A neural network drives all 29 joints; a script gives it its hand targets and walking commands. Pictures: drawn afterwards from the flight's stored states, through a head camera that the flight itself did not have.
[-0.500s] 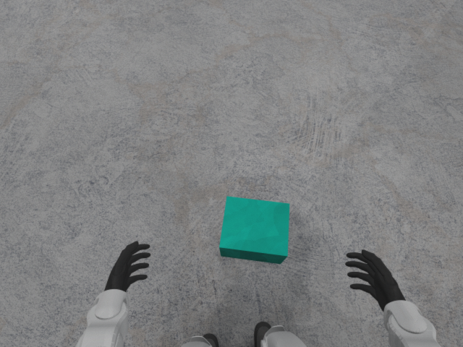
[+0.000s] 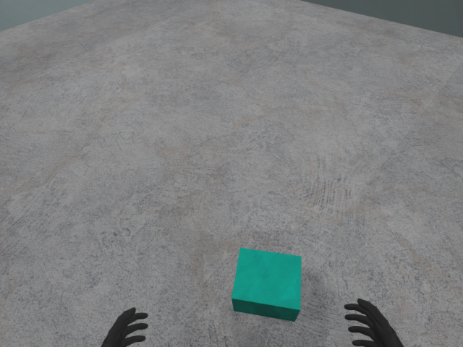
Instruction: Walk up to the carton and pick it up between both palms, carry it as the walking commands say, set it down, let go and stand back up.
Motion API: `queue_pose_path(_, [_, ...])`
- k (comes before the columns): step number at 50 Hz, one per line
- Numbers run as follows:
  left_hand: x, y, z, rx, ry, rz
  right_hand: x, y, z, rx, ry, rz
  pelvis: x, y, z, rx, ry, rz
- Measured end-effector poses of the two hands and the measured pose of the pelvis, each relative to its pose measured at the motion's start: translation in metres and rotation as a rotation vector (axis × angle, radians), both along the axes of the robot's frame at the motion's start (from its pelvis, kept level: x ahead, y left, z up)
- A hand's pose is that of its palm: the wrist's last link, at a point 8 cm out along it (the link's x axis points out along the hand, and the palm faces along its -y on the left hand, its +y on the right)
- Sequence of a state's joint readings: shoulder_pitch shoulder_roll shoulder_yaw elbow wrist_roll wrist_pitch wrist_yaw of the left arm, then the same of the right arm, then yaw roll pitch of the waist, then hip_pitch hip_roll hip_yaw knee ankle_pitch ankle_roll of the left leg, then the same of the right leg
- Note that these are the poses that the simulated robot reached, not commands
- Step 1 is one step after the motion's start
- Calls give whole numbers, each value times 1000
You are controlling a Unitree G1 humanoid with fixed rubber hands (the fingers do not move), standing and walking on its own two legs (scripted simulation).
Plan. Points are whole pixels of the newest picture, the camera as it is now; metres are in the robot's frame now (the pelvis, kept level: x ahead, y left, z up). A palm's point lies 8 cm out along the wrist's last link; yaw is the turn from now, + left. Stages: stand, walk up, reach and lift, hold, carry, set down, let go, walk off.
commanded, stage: let go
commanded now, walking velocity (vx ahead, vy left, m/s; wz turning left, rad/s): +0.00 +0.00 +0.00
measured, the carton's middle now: (266, 284) +0.48 -0.09 -0.69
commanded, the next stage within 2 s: stand in 0.22 s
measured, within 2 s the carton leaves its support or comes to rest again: neither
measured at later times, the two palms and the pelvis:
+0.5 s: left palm out of the picture +0.14 +0.27 -0.08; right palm (423, 339) +0.17 -0.31 -0.10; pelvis +0.04 -0.03 +0.00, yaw +1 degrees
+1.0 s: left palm out of the picture +0.14 +0.31 -0.09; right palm out of the picture +0.13 -0.28 -0.09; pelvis +0.02 +0.02 +0.00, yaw +0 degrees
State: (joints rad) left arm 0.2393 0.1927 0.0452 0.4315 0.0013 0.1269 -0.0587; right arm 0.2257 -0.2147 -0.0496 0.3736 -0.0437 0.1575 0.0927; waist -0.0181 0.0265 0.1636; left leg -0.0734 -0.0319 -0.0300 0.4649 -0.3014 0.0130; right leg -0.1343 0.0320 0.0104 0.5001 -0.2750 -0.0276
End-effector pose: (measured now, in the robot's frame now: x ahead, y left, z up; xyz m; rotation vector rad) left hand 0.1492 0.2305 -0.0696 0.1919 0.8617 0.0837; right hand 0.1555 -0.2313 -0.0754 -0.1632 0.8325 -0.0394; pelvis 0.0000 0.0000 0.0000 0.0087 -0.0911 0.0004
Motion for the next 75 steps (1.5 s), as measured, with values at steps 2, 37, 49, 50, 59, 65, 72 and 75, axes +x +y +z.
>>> queue_pose_path(2, [6,-7,-1,-14,-8,9,6,-10,3,-20,3,-4,5,-7,0,2,7,5])
queue_pose_path(37, [12,56,-18,161,123,75,-2,-55,-17,-215,141,-45,41,-1,3,-21,108,3])
queue_pose_path(49, [-4,73,-21,155,141,60,-22,-46,-13,-239,138,-77,25,19,5,-14,83,-7])
queue_pose_path(50, [-7,75,-21,156,147,63,-25,-45,-14,-239,144,-77,23,19,5,-13,81,-8])
queue_pose_path(59, [-46,85,-25,169,220,81,-47,-42,-20,-224,191,-68,11,22,7,-10,72,-4])
queue_pose_path(65, [-63,87,-26,174,258,88,-53,-45,-22,-218,212,-67,7,20,8,-9,71,-2])
queue_pose_path(72, [-70,84,-27,179,272,88,-60,-54,-24,-227,245,-72,5,16,8,-8,69,1])
queue_pose_path(75, [-69,82,-27,179,270,85,-60,-56,-23,-227,247,-75,4,14,9,-8,67,2])
